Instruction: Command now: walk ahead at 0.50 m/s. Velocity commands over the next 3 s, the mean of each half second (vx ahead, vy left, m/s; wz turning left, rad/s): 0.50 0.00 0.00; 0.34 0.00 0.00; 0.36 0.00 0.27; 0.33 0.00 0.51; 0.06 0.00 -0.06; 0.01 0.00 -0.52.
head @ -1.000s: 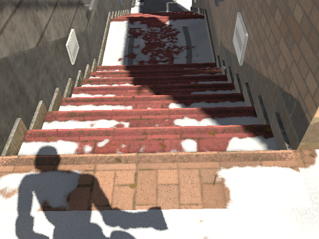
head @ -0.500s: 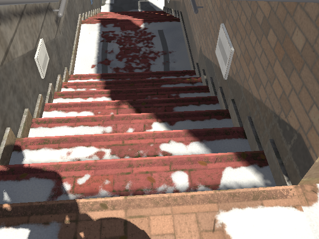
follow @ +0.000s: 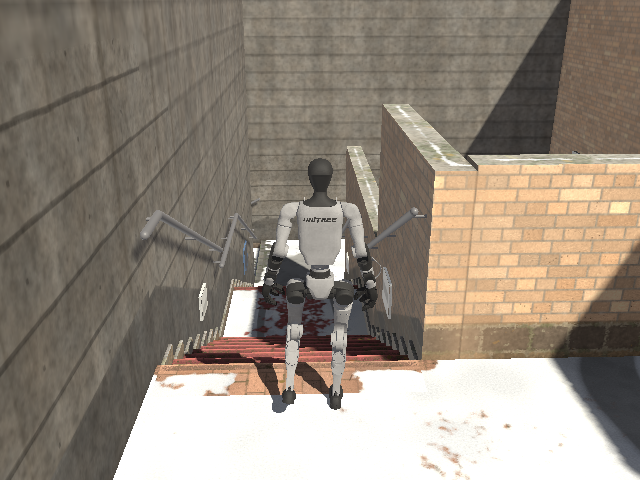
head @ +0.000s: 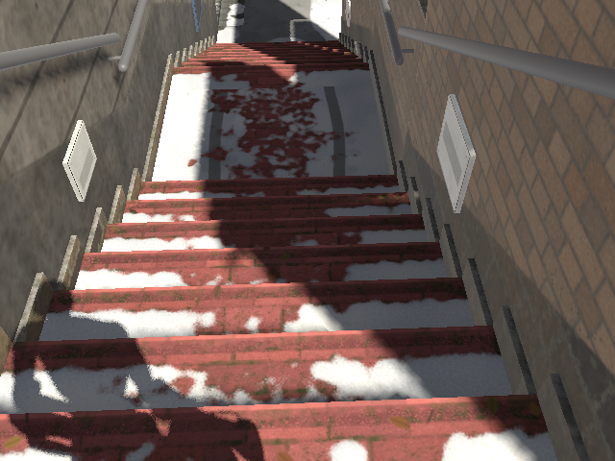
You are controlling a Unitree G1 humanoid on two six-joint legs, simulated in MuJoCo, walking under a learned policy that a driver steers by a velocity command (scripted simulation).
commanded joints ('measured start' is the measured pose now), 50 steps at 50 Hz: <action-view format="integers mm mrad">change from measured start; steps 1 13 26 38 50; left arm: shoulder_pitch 10 164 40 -169 333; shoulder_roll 50 45 -24 12 193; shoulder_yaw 8 -12 -20 -17 52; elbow -50 93 43 11 168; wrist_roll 9 56 42 36 -10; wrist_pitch -31 -34 8 4 30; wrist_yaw -4 -53 -11 -63 -74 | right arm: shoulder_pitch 9 -157 55 283 443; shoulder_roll -9 -38 63 35 56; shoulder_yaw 0 -19 -24 24 28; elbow -45 -77 18 108 119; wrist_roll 13 7 21 14 61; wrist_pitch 9 28 -24 -17 24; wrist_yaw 4 5 -27 -42 90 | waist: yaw -28 -26 13 -41 75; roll -66 -99 18 61 -262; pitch -16 11 -34 46 -478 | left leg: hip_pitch -163 -163 247 -115 -419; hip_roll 58 26 176 43 -115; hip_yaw -9 20 -181 -37 -14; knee -56 -215 -816 -552 849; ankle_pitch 80 391 460 228 -713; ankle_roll -11 -39 235 117 -116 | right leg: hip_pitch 71 91 -439 -243 997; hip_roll -262 -284 -152 -112 -489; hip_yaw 236 130 183 51 238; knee -224 -53 893 373 306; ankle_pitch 101 391 -130 646 1387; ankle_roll -208 -158 14 56 -322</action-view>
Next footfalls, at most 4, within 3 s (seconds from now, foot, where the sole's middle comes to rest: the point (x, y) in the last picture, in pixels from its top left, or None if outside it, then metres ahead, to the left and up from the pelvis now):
0.36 left None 0.31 0.14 -0.78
0.96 right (344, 454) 0.59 -0.06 -0.94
1.48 left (226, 442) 0.62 0.23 -0.94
1.84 right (278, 375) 0.88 0.12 -1.10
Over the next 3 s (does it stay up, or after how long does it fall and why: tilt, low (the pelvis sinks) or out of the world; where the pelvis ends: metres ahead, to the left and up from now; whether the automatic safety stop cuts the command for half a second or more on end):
stays up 0.86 0.15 -0.33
